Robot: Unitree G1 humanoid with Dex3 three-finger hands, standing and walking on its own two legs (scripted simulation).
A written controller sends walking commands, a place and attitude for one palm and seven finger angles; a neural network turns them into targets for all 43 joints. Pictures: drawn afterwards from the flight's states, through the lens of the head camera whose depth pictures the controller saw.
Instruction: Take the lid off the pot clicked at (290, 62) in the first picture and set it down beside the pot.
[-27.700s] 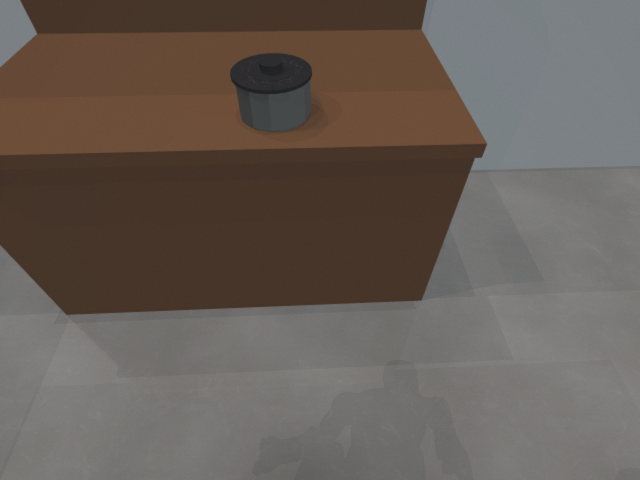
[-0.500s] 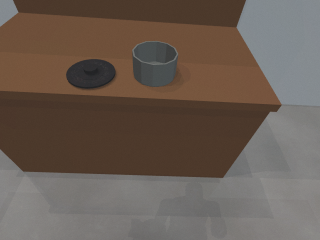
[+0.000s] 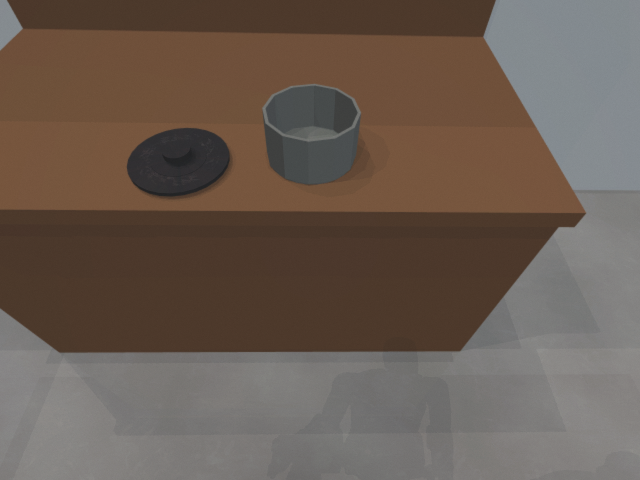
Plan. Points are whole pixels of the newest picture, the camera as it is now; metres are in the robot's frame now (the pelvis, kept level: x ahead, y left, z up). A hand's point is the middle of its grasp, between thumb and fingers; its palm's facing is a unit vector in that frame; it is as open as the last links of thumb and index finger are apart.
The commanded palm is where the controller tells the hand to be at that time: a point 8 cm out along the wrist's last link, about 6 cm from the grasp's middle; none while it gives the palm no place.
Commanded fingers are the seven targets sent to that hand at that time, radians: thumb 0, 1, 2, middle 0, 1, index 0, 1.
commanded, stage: let the arm hang, fingers relaxed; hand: left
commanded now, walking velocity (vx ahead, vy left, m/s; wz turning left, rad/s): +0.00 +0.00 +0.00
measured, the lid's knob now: (176, 151) +0.66 +0.30 -0.01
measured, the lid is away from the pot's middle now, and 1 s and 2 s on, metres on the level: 0.26 0.26 0.26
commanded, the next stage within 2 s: look to check the result in 0.32 s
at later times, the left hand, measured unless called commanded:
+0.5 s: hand out of the picture +0.03 +0.18 -0.17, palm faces +0.01 -0.98 -0.22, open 7.2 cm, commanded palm none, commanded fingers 0.00 0.90 0.90 -0.20 -0.30 -0.20 -0.30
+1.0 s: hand out of the picture -0.02 +0.15 -0.17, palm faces +0.01 -0.98 -0.18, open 7.3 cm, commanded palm none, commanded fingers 0.00 0.90 0.90 -0.20 -0.30 -0.20 -0.30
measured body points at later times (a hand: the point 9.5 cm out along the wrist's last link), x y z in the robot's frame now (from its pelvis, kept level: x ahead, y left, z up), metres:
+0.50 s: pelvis +0.00 +0.00 +0.00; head +0.02 +0.00 +0.45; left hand +0.03 +0.23 -0.16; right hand -0.03 -0.21 -0.16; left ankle -0.05 +0.11 -0.73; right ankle -0.08 -0.11 -0.73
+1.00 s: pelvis -0.01 -0.01 +0.01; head +0.02 -0.01 +0.45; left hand -0.02 +0.21 -0.16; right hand -0.04 -0.22 -0.16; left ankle -0.05 +0.11 -0.73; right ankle -0.08 -0.11 -0.73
